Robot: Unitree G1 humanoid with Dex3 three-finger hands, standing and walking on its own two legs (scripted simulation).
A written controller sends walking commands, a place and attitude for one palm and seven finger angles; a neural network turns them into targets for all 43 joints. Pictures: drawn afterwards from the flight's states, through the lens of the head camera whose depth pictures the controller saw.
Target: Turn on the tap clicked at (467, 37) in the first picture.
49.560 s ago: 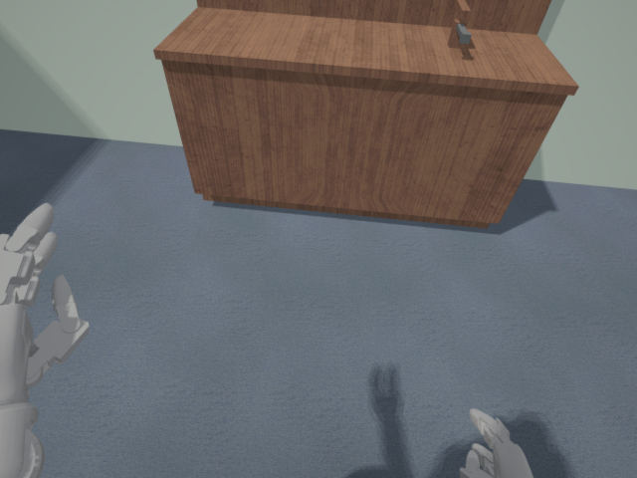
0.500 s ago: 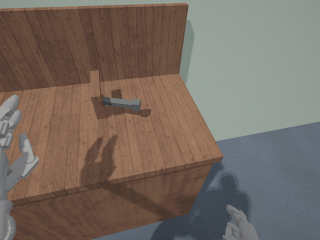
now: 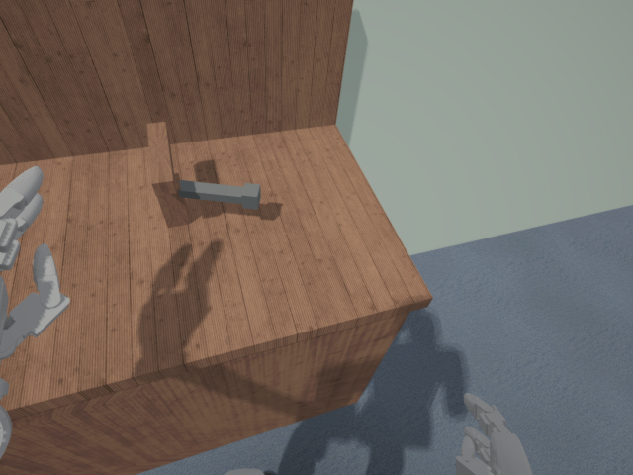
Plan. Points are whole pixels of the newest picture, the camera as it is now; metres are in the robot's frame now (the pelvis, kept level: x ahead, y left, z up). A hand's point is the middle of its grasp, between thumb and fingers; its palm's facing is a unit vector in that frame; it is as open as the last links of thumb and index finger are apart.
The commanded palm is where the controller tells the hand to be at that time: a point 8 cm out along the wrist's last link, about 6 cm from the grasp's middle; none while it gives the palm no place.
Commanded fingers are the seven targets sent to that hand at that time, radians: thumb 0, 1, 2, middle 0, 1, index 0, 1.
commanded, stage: come to a stop and stand still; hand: left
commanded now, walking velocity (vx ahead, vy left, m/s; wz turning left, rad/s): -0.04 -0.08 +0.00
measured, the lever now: (251, 196) +0.49 +0.15 +0.03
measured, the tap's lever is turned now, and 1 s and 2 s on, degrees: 68 68 68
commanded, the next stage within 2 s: look again from close up in 1.34 s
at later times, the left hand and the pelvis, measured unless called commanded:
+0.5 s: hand (101, 245) +0.28 +0.24 +0.17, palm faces +0.35 -0.85 -0.39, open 7.4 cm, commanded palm +0.22 +0.28 +0.18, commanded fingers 0.00 0.90 0.90 -0.20 -0.30 -0.20 -0.30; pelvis +0.06 +0.00 +0.01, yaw +0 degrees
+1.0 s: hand (92, 255) +0.27 +0.25 +0.17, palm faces +0.35 -0.86 -0.37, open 7.4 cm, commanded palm +0.20 +0.28 +0.18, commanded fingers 0.00 0.90 0.90 -0.20 -0.30 -0.20 -0.30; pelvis +0.04 +0.00 +0.00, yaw -1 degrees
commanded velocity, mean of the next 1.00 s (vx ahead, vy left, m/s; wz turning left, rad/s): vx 0.00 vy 0.00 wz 0.00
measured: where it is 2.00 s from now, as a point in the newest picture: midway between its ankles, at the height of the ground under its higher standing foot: outside the picture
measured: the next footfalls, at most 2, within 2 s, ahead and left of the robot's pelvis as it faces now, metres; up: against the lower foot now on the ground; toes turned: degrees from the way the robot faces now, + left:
none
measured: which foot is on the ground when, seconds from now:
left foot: down 0.00-1.00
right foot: down 0.00-1.00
